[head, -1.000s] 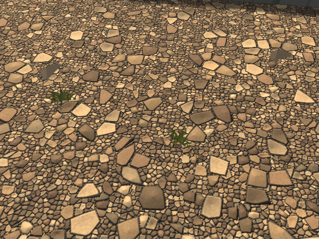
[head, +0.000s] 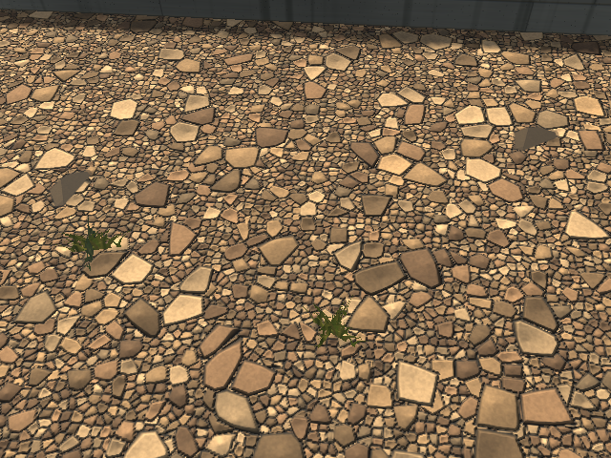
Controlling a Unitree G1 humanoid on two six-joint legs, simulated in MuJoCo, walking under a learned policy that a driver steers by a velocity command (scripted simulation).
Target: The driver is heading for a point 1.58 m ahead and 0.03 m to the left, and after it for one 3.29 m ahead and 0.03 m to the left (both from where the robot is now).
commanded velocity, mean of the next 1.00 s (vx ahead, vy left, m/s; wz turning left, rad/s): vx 0.06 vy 0.00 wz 0.00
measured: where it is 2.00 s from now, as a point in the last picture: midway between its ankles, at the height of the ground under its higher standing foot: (304, 402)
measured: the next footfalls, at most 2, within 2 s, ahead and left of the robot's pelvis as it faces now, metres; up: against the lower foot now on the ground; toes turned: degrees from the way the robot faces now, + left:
left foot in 1.04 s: +0.16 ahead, +0.13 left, +0.00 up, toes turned +5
right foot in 1.56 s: +0.55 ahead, -0.08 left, +0.00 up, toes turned -2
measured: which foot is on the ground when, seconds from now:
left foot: down 0.00-0.78, up 0.80-1.00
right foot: down 0.00-1.00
